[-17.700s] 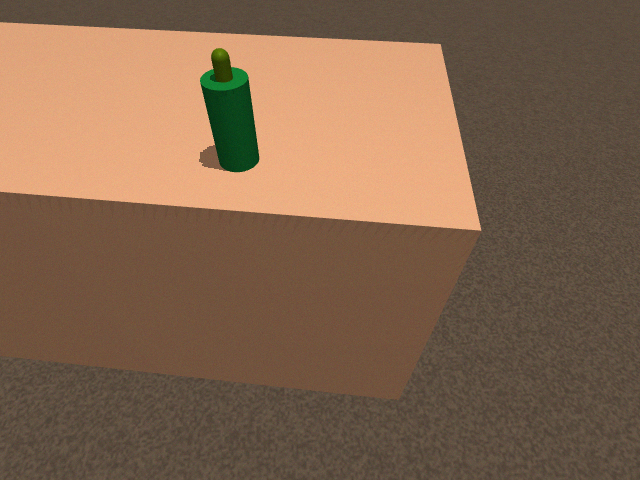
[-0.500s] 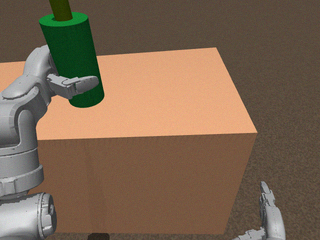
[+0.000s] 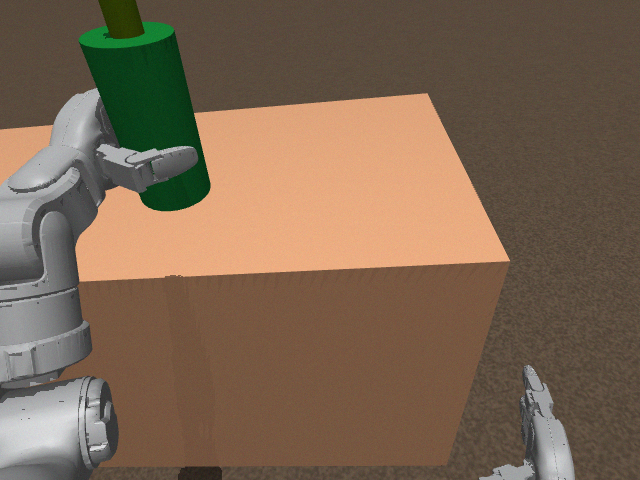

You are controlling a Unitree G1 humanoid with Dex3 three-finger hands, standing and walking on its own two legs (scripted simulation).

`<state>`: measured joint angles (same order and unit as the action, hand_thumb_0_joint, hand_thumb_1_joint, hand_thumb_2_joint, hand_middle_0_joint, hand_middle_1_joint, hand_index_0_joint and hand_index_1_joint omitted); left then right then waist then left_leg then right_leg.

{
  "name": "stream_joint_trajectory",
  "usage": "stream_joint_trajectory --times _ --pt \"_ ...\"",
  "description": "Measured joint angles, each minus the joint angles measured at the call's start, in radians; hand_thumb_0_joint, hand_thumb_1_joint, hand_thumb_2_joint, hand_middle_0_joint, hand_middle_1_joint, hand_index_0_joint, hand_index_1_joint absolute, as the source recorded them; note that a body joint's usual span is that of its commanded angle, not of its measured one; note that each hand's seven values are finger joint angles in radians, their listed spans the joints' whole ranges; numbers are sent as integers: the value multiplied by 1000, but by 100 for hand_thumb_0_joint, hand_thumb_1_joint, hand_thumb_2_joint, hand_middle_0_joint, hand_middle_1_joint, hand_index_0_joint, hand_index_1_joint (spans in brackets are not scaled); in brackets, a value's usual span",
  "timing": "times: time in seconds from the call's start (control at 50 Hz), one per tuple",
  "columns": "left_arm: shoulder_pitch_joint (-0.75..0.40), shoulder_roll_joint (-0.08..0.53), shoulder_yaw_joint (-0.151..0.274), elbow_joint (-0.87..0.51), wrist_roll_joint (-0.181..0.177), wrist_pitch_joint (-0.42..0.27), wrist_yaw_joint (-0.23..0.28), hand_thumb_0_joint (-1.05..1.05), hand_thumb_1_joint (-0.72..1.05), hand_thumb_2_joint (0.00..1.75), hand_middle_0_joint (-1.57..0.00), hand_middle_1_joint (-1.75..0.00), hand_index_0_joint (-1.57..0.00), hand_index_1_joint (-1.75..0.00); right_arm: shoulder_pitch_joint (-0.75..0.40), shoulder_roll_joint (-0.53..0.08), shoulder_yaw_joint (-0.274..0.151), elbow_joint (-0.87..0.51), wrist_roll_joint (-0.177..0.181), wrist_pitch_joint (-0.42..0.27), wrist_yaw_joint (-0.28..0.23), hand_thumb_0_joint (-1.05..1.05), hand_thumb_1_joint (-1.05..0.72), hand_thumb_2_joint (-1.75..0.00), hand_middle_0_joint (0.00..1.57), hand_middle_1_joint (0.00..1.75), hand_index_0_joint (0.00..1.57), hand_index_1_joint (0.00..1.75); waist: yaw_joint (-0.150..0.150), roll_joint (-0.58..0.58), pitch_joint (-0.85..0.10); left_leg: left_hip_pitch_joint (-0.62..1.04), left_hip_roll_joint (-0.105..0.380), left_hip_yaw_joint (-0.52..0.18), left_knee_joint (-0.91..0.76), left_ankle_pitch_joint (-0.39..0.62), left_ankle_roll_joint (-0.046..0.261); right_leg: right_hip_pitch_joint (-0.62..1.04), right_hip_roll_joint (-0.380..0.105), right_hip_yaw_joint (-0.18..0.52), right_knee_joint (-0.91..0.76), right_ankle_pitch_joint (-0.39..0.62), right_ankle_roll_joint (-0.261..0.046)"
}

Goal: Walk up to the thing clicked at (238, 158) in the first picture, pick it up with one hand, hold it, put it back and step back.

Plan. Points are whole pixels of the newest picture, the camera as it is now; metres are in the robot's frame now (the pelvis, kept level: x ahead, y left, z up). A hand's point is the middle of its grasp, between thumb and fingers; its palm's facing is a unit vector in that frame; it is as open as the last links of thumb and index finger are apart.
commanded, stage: hold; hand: left
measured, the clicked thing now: (148, 100) +0.34 +0.14 +0.36
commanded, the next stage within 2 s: crouch in 0.72 s
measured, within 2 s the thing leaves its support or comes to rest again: neither
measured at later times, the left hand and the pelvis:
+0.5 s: hand (149, 132) +0.34 +0.15 +0.33, palm faces -0.02 -1.00 -0.09, open 10.4 cm; pelvis +0.00 +0.00 +0.00, yaw +0 degrees
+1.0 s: hand (147, 139) +0.35 +0.16 +0.31, palm faces +0.05 -1.00 -0.06, open 10.4 cm; pelvis +0.00 +0.00 +0.00, yaw +0 degrees
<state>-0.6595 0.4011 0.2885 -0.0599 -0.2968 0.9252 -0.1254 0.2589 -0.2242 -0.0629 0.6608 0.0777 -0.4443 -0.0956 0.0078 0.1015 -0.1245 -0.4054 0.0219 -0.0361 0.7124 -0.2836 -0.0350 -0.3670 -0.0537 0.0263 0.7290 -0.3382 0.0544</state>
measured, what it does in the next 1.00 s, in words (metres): stands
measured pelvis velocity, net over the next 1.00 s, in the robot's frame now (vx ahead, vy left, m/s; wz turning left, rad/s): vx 0.00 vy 0.00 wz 0.00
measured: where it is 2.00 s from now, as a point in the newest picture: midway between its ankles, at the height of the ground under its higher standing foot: outside the picture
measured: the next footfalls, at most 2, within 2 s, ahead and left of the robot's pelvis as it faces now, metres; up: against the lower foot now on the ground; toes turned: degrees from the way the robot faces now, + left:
none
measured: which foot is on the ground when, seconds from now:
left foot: down 0.00-1.00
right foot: down 0.00-1.00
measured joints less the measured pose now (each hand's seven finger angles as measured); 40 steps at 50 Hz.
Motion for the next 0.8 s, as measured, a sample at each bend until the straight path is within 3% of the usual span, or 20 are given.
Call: stream_joint_trajectory --times 0.14,0.38,0.58,0.7,0.8 --pt "16 -2 8 -7 -6 -9 16 0 -48 115 -68 -108 -69 -108 -13 2 1 -3 -3 3 -8 -2 53 -6 5 5 6 5 -3 -6 3 -7 -1 -2 1 2 -1 -8 -1 -1 5 0 -1" --pt "13 24 2 -21 25 -17 15 0 -48 115 -68 -108 -69 -108 -4 4 14 9 -2 -23 -22 -2 53 -6 5 5 6 5 2 -16 -1 -5 0 -5 9 -7 -3 -1 0 -5 6 -6 -2" --pt "-48 21 -16 31 -6 9 -16 0 -48 115 -69 -107 -70 -107 -22 4 12 5 -6 -36 -21 -2 53 -6 5 5 6 5 -3 -1 -14 1 -3 -4 2 -6 2 7 -3 -5 -5 -4 2" --pt "-85 10 4 71 -14 7 5 0 -48 115 -69 -107 -70 -108 -6 4 5 -21 3 -15 -10 -2 53 -6 5 5 6 5 -6 -6 -14 2 -2 3 -1 -4 2 1 -3 2 -1 -4 1" --pt "-88 7 16 91 4 -2 30 0 -48 115 -68 -107 -69 -108 17 8 4 -38 8 8 5 -2 53 -6 5 5 6 5 -6 -14 -11 -2 0 4 -4 -1 0 -6 0 4 -1 -1 -1"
